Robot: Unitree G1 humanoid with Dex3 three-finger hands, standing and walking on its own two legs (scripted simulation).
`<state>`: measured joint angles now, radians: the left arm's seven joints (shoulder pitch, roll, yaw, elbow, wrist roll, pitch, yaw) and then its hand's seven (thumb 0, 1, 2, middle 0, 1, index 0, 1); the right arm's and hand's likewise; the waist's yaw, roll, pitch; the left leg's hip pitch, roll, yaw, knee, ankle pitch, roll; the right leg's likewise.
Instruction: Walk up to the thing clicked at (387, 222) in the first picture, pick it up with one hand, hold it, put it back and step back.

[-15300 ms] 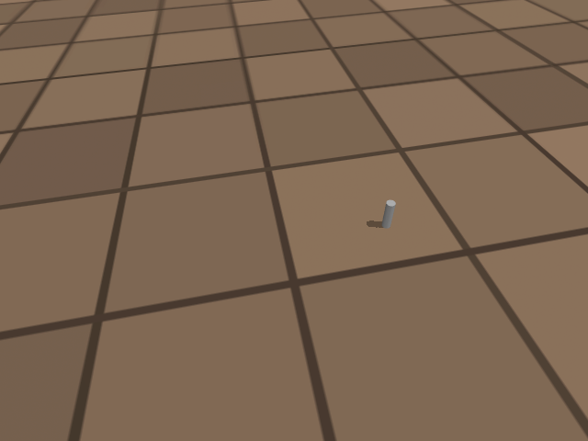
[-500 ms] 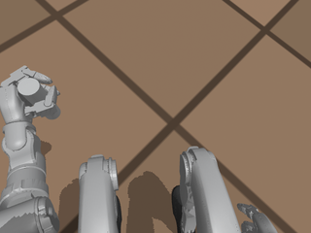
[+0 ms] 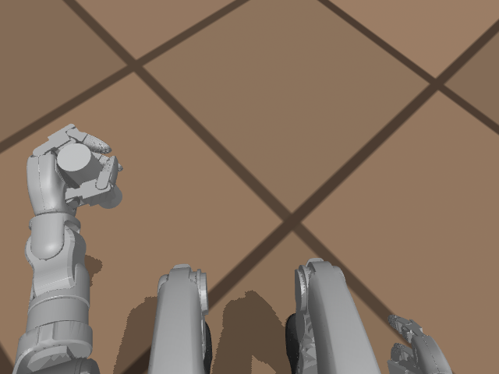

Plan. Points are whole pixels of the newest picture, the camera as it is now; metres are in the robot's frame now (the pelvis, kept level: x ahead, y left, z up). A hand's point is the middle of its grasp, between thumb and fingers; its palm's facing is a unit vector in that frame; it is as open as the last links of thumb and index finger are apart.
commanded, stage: lift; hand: left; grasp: from the side
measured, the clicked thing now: (94, 180) +0.43 +0.25 -0.02
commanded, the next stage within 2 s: hold in 1.54 s
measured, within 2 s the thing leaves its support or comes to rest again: neither
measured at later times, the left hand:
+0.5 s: hand (29, 107) +0.40 +0.22 +0.19, palm faces +0.22 -0.98 -0.04, open 5.2 cm
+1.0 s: hand out of the picture +0.40 +0.20 +0.27, palm faces +0.21 -0.98 -0.04, open 5.2 cm
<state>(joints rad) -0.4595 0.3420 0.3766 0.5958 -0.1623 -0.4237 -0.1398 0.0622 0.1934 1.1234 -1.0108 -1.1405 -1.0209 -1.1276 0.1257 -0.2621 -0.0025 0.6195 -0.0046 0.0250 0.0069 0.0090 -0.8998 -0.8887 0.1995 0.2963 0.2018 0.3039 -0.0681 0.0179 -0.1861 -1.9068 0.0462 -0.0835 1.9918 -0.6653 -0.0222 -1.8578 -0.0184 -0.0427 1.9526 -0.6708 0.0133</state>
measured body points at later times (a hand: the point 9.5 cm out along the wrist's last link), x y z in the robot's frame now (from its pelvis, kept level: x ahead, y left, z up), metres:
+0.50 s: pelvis +0.04 +0.00 +0.15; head +0.15 +0.03 +0.59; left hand +0.39 +0.27 +0.19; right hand +0.20 -0.24 +0.04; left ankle +0.08 +0.13 -0.43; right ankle +0.08 -0.13 -0.43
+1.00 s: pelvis +0.06 +0.01 +0.23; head +0.14 +0.02 +0.67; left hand +0.38 +0.25 +0.27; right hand +0.20 -0.23 +0.12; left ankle +0.08 +0.13 -0.43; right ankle +0.08 -0.13 -0.43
